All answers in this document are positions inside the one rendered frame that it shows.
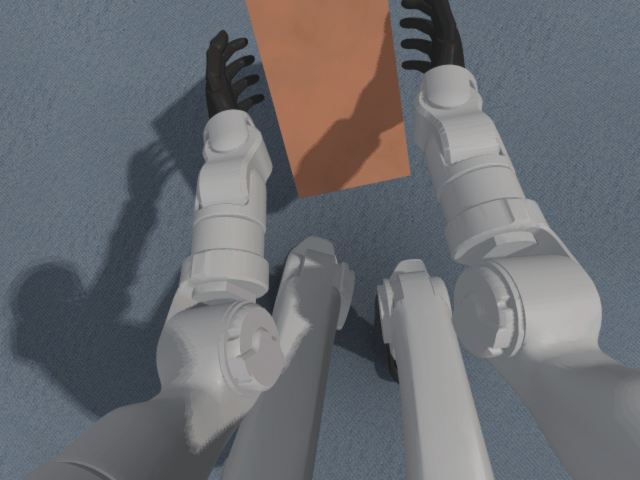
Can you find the carton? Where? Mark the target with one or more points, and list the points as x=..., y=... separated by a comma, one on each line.
x=332, y=75

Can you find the left robot hand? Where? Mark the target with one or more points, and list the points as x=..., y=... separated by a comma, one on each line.
x=220, y=94

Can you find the left robot shin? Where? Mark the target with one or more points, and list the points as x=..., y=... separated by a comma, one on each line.
x=294, y=260

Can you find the robot right upper arm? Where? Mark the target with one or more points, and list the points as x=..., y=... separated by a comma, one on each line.
x=537, y=319

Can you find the right robot hand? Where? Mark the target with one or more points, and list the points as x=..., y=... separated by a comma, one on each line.
x=445, y=47

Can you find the robot right thigh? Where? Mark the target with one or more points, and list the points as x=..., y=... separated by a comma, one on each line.
x=442, y=435

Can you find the robot left upper arm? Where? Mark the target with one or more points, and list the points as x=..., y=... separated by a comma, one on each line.
x=213, y=363

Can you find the left robot forearm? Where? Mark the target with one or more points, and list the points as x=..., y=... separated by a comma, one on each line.
x=227, y=253

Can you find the right robot forearm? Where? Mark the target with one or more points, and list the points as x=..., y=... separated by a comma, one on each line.
x=485, y=209

